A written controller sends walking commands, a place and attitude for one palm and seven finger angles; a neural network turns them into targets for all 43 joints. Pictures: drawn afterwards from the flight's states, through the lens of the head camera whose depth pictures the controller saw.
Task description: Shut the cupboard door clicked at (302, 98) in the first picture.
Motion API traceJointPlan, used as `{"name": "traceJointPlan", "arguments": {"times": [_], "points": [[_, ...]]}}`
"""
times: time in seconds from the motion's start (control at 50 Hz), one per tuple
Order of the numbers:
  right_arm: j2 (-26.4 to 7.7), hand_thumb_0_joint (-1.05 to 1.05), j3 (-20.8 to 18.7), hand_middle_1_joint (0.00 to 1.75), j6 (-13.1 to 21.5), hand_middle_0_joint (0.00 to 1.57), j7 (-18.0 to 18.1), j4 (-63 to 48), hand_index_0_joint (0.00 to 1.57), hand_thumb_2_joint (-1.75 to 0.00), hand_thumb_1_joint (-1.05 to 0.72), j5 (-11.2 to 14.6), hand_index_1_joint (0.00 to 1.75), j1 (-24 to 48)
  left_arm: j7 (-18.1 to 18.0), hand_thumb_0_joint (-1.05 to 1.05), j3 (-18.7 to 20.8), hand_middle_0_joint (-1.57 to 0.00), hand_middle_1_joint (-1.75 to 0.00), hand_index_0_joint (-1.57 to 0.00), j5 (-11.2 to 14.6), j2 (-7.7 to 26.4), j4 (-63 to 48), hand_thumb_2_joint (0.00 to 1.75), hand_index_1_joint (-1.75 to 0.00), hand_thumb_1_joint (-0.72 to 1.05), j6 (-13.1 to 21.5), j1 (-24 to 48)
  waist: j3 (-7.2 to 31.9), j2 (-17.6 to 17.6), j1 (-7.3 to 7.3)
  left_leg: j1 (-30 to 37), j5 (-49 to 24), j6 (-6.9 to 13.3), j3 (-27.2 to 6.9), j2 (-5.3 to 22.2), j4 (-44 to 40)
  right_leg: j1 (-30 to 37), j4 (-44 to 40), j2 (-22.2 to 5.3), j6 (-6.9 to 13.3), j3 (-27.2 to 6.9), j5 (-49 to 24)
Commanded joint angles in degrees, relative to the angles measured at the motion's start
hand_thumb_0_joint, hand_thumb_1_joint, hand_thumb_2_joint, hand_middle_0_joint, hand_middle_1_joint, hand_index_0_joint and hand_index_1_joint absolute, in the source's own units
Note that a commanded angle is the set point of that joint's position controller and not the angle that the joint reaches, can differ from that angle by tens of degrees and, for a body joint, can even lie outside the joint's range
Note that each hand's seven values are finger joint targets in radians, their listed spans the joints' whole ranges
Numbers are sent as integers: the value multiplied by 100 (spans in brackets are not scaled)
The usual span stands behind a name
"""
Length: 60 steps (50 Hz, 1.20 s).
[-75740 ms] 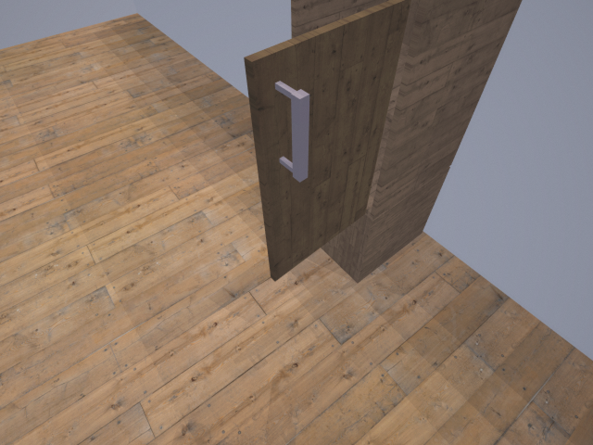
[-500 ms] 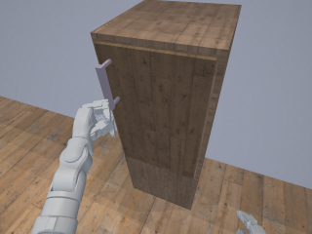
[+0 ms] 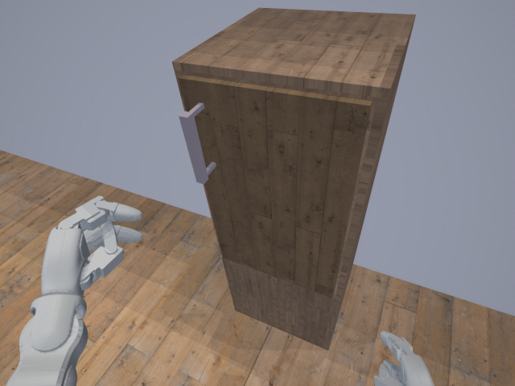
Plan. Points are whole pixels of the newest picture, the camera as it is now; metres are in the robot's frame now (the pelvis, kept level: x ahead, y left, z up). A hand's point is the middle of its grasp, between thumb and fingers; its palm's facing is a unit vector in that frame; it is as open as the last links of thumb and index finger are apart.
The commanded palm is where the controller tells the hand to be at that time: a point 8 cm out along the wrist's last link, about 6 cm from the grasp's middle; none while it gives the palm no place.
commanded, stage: draw the hand back to the body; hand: left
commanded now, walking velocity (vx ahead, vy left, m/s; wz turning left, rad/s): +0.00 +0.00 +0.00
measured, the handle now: (200, 144) +0.54 +0.18 +0.12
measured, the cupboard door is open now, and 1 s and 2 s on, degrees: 0 0 0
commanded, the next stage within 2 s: step back with the hand held close in 0.66 s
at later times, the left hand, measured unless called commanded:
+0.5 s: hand (52, 281) +0.19 +0.28 +0.15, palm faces +0.47 -0.80 -0.38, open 7.2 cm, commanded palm +0.15 +0.31 +0.17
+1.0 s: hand (54, 271) +0.21 +0.28 +0.15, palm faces +0.38 -0.80 -0.47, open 7.4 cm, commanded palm +0.15 +0.32 +0.17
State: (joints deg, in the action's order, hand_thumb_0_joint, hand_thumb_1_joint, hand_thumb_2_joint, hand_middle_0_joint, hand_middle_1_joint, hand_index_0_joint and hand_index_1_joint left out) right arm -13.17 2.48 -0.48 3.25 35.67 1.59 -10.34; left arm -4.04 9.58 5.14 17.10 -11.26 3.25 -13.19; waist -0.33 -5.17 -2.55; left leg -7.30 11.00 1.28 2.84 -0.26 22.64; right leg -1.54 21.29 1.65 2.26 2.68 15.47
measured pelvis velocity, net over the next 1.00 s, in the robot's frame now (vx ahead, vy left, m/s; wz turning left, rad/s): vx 0.01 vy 0.02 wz -0.02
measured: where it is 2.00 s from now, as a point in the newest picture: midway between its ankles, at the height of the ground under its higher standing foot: outside the picture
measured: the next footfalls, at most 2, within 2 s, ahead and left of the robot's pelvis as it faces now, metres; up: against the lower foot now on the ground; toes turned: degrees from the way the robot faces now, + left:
right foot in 1.94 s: -0.21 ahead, -0.07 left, +0.00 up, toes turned -2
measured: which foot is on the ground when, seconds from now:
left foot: down 0.00-1.00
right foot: down 0.00-1.00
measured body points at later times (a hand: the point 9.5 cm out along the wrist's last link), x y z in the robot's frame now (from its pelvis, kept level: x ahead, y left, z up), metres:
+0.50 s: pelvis +0.01 +0.01 +0.00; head -0.02 -0.02 +0.45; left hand +0.16 +0.32 +0.17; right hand +0.20 -0.21 -0.09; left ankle +0.02 +0.11 -0.74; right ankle -0.04 -0.09 -0.74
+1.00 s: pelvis +0.01 +0.02 +0.00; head +0.00 +0.00 +0.45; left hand +0.18 +0.32 +0.18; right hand +0.18 -0.22 -0.09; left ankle +0.02 +0.11 -0.74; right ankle -0.04 -0.09 -0.74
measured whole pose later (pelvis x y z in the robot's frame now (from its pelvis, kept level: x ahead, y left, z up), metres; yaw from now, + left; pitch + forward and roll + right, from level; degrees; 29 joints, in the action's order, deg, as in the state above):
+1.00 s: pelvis +0.01 +0.02 +0.00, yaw -1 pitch +0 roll -1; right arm -14.7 -0.5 -2.7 4.2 33.1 1.8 -10.3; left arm -5.5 20.8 4.5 22.2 -22.7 5.9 -29.5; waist 1.4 -4.6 -1.9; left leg -14.0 13.9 2.9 4.3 -0.2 27.9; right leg -7.5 24.1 1.4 0.3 1.3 16.3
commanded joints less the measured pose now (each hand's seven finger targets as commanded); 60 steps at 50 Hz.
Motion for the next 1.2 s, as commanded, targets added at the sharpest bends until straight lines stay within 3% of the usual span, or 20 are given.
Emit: {"name": "traceJointPlan", "arguments": {"times": [0.0,0.1,0.14,0.16,0.24,0.36,0.44,0.46,0.54,0.56,0.66,0.76,0.78,0.82,0.88,0.94,1.04,1.06,1.14,1.18], "points": [[-557,0,-267,30,328,20,34,-994,20,-90,-90,-18,30,910,-91,0,812,-56,-69,-56,9,1009,-1451,90,-69,90,437,489,536,415,-16,620,-852,124,-261,66,-180,-610,-423,-203,-173,-267,-1278],[-560,0,-311,30,423,20,48,-967,20,-90,-90,-19,30,865,-148,0,1185,-42,-54,-42,6,1209,-1783,90,-54,90,522,-62,485,272,-47,608,-870,116,-278,74,-153,-643,-433,-199,-160,-243,-1195],[-616,0,-352,30,483,20,54,-954,20,-90,-90,-23,30,862,-164,0,1529,-36,-48,-36,-6,1488,-1899,90,-48,90,550,-344,499,265,-112,616,-1024,132,-261,80,-87,-654,-474,-184,-168,-270,-1366],[-552,0,-343,30,479,20,55,-956,20,-90,-90,-18,30,832,-162,0,1389,-34,-45,-34,24,1290,-1942,90,-45,90,545,-487,460,125,-68,558,-1015,124,-257,73,-118,-587,-397,-227,-166,-254,-1367],[-613,0,-388,30,546,20,60,-931,20,-90,-90,-15,30,792,-198,0,1840,-23,-33,-23,28,1561,-1981,90,-33,90,567,-927,294,303,-122,529,-957,121,-276,101,-90,-758,-524,-175,-171,-241,-1212],[-643,0,-414,30,644,20,90,-876,20,-90,-90,-26,30,729,-244,0,1397,-20,-30,-20,-38,1214,-2053,90,-30,90,559,-507,257,107,-3,584,-841,124,-298,91,-148,-811,-448,-214,-162,-225,-1026],[-672,0,-409,30,682,20,103,-849,20,-90,-90,-42,30,742,-276,0,1641,-20,-30,-20,-54,1471,-2049,90,-30,90,548,-610,394,318,-85,654,-1039,141,-320,89,-100,-756,-446,-187,-165,-226,-1259],[-612,0,-397,30,658,20,101,-869,20,-90,-90,-39,30,749,-267,0,1505,-20,-30,-20,-37,1312,-2114,90,-30,90,542,-632,441,265,-72,611,-1025,122,-330,85,-140,-649,-378,-211,-156,-216,-1236],[-626,0,-375,30,634,20,79,-861,20,-90,-90,-43,30,774,-262,0,1741,-20,-30,-20,-50,1515,-2110,90,-30,90,528,-750,345,121,-129,554,-1096,95,-324,101,-113,-662,-448,-177,-136,-230,-1274],[-574,0,-367,30,624,20,77,-888,20,-90,-90,-45,30,748,-258,0,1616,-20,-30,-20,-29,1357,-2172,90,-30,90,525,-797,404,-24,-102,544,-1150,73,-330,96,-139,-558,-368,-207,-126,-220,-1337],[-572,0,-366,30,575,20,71,-908,20,-90,-90,-51,30,736,-235,0,1644,-20,-30,-20,-2,1329,-1983,90,-30,90,462,-960,260,261,-98,481,-1161,73,-314,124,-154,-622,-388,-186,-149,-201,-1364],[-591,0,-383,30,570,20,73,-932,20,-90,-90,-49,30,737,-230,0,1608,-20,-30,-20,-6,1322,-2088,90,-30,90,466,-831,363,203,-90,515,-1052,80,-315,122,-175,-605,-416,-195,-155,-210,-1226],[-732,0,-420,30,463,20,64,-1123,20,-90,-90,14,30,682,-288,0,2341,-20,-30,-20,-80,2189,-2645,90,-30,90,677,-152,193,151,26,152,-769,231,-434,281,181,-1037,-594,-517,-219,-705,-1648],[-686,0,-425,30,317,20,89,-1021,20,-90,-90,-35,30,654,-229,0,1817,-20,-30,-20,-98,1564,-2049,90,-30,90,676,-1034,403,436,92,185,-1014,226,-416,286,416,-1097,-428,-704,-241,-700,-2179],[-727,0,-493,30,154,20,116,-1142,20,-90,-90,-4,30,609,-243,0,1792,-20,-30,-20,-103,1538,-2171,90,-30,90,665,-1295,911,293,111,288,-1826,198,-380,418,507,-929,23,-708,-284,-566,-2698],[-767,0,-529,30,20,20,168,-1254,20,-90,-90,14,30,605,-300,0,1974,-20,-30,-20,-77,1753,-2263,90,-30,90,619,-1451,1075,343,118,331,-2259,181,-402,506,547,-1013,209,-641,-314,-553,-2841],[-778,0,-547,30,-135,20,225,-1397,20,-90,-90,32,30,596,-376,0,2202,-20,-30,-20,-41,1995,-2404,90,-30,90,624,-1577,1017,407,118,-90,-1949,172,-479,582,462,-1025,349,-614,-267,-647,-2458],[-723,0,-520,30,-154,20,223,-1422,20,-90,-90,53,30,568,-382,0,2083,-20,-30,-20,-40,1860,-2469,90,-30,90,635,-1629,1054,411,146,-204,-1961,170,-513,598,449,-921,432,-620,-248,-629,-2450],[-819,0,-546,30,-92,20,247,-1471,20,-90,-90,16,30,538,-439,0,2303,-20,-30,-20,-46,2065,-2683,90,-30,90,713,-1707,964,-20,112,-569,-1379,218,-670,720,163,-945,553,-434,-255,-653,-1616],[-806,0,-513,30,-39,20,229,-1489,20,-90,-90,19,30,474,-431,0,2131,-20,-30,-20,-51,1851,-2742,90,-30,90,761,-1667,822,-92,143,-989,-912,248,-828,819,-53,-835,700,-360,-247,-598,-1165]]}}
